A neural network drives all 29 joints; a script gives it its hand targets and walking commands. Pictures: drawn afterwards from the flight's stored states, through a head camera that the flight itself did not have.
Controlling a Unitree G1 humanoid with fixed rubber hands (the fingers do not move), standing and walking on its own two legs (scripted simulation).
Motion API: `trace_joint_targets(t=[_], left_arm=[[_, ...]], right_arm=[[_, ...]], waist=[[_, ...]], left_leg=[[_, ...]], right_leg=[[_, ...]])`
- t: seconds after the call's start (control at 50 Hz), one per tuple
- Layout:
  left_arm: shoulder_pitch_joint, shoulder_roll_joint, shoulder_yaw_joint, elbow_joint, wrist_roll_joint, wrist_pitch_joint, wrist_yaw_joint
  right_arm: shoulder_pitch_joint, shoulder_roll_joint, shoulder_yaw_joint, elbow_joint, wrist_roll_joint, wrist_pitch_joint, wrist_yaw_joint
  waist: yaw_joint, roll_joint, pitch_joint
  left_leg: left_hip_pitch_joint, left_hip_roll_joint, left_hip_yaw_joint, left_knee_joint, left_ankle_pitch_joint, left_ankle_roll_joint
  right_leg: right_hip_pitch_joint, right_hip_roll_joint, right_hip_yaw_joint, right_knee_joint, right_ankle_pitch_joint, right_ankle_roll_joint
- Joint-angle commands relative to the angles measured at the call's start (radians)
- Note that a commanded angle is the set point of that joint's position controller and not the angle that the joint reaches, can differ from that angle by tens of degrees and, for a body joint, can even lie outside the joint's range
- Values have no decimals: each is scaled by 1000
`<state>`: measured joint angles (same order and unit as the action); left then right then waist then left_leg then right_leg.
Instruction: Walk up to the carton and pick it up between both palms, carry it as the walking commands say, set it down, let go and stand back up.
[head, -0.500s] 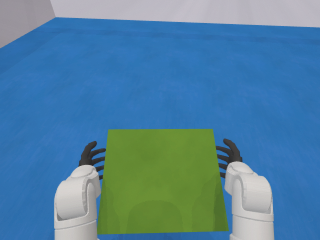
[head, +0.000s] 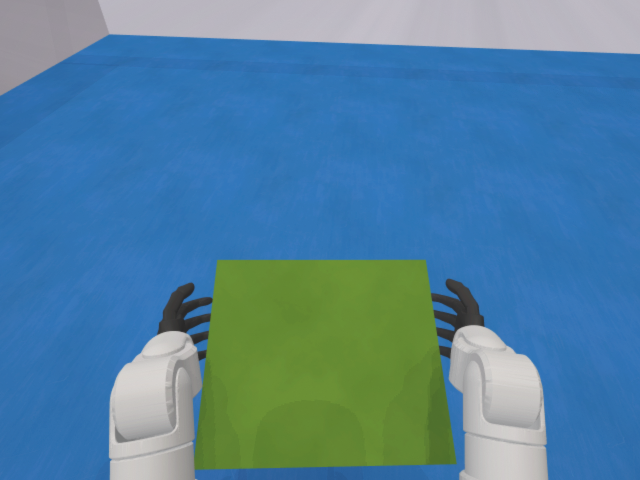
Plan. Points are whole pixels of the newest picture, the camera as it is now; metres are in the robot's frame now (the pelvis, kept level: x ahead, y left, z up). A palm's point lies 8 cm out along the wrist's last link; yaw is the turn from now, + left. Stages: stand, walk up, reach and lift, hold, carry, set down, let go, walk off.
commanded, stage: carry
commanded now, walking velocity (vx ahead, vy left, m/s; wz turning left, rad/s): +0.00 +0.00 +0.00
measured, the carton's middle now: (321, 366) +0.30 +0.00 -0.01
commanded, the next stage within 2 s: none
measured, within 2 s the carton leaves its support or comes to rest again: neither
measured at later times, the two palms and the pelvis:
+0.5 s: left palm (179, 344) +0.27 +0.16 +0.09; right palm (467, 339) +0.27 -0.17 +0.08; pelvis +0.00 +0.00 +0.00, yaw +0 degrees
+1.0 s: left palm (179, 344) +0.28 +0.16 +0.08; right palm (464, 340) +0.28 -0.17 +0.08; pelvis +0.01 +0.00 +0.00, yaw +0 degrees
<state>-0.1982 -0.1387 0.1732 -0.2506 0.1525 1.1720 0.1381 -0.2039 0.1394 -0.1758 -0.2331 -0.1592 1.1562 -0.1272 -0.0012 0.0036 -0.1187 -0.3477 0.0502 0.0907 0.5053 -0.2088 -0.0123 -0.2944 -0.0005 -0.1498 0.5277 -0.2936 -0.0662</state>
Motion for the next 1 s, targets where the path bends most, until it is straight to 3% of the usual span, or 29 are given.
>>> trace_joint_targets(t=[0.0, 0.98], left_arm=[[-490, -888, -712, -34, -440, 2, -361], [-444, -849, -666, 12, -378, -74, -354]], right_arm=[[-475, 879, 718, -16, 435, 18, 335], [-443, 830, 670, 22, 376, -60, 327]], waist=[[1, -12, -215], [2, -11, -209]], left_leg=[[104, 89, -71, -37, 137, 33], [109, 88, -63, -33, 147, 37]], right_leg=[[69, -157, 128, -99, 248, 16], [81, -146, 131, -91, 269, 21]])
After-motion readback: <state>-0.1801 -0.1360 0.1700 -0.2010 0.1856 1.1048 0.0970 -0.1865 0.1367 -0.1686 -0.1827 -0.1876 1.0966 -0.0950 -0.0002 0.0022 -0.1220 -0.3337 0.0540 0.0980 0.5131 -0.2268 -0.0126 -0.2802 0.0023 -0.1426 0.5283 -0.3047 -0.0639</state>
